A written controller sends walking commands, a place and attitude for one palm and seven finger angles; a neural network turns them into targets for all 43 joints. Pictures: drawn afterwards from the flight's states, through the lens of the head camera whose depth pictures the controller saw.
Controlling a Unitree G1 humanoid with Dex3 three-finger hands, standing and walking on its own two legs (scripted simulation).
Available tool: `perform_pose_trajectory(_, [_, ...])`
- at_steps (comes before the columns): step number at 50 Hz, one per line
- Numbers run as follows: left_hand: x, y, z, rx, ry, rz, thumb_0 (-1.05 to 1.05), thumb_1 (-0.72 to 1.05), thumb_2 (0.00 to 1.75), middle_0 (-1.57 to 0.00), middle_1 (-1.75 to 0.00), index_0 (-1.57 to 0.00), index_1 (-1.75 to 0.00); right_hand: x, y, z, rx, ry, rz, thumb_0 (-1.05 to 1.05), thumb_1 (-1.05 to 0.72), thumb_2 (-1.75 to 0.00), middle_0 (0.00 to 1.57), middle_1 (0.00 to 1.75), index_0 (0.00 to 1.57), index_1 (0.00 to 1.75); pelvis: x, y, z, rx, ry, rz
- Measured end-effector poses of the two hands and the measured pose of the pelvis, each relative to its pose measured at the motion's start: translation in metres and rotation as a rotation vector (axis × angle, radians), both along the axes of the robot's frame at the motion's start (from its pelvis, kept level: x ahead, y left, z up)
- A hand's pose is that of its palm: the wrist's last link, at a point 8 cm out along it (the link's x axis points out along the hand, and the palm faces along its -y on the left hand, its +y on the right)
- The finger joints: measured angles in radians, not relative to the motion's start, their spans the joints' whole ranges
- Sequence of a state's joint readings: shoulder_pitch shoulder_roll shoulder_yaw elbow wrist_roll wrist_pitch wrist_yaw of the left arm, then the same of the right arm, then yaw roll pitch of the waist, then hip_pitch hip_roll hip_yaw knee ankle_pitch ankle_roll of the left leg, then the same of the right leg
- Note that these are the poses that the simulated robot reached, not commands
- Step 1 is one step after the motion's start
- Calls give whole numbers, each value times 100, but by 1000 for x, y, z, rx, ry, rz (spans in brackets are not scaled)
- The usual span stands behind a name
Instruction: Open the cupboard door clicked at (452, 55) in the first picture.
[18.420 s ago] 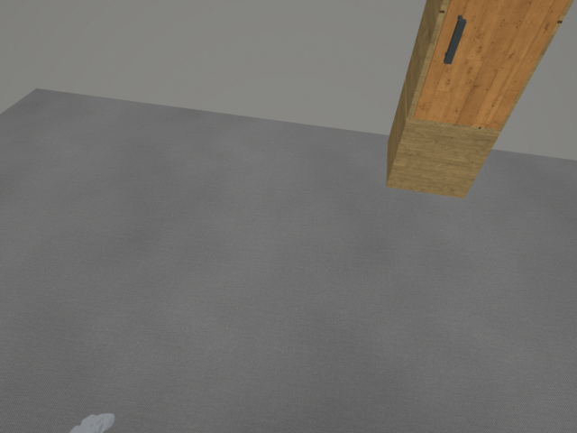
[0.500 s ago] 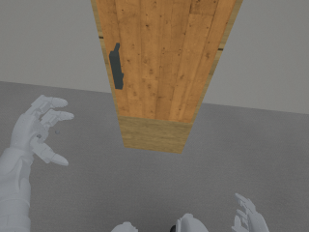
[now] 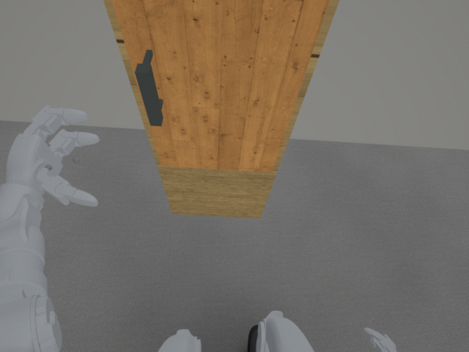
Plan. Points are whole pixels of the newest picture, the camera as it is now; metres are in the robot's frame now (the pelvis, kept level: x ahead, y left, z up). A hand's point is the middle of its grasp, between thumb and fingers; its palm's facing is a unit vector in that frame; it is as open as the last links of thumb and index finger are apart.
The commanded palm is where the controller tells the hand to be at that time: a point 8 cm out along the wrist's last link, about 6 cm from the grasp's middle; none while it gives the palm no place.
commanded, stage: move the hooked fingers beside the handle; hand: left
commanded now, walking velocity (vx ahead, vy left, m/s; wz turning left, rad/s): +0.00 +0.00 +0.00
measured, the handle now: (152, 89) +0.59 +0.16 +0.05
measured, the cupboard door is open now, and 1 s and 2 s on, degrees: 0 0 0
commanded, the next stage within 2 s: slide the fingers in behind the handle in 1.62 s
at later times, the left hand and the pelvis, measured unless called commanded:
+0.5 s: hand (97, 121) +0.49 +0.24 +0.06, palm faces -0.06 -1.00 -0.01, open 14.0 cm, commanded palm +0.48 +0.29 +0.06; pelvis +0.00 +0.01 -0.01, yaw -1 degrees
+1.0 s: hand (112, 98) +0.56 +0.23 +0.06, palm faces -0.07 -1.00 -0.02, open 14.0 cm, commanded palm +0.53 +0.27 +0.05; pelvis +0.01 +0.02 -0.02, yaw -3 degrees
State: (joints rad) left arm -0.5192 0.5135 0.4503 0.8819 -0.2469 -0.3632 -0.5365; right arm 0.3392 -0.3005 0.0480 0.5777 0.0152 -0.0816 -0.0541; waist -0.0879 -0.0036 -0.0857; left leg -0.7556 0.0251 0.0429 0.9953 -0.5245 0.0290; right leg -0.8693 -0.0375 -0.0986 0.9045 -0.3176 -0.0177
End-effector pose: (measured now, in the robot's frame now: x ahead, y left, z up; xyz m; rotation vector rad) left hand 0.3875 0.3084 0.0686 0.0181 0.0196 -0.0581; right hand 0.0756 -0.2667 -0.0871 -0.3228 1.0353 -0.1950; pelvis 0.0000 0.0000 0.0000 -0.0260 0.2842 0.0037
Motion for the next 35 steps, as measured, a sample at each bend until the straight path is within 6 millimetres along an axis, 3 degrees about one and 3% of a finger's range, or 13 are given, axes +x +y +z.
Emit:
perform_pose_trajectory(16, [56,-6,-3,-8,3,-7,-1,-50,30,-30,-120,-30,-120,-39,3,-11,-6,164,-68,0,-90,-89,20,30,20,30,-1,5,-8,-9,61,-9])
perform_pose_trajectory(35, [117,-18,-3,-2,10,-9,-1,-50,30,-30,-120,-30,-119,-85,14,-10,-13,344,-152,0,-90,-89,20,30,20,30,6,13,-12,-27,126,-16])
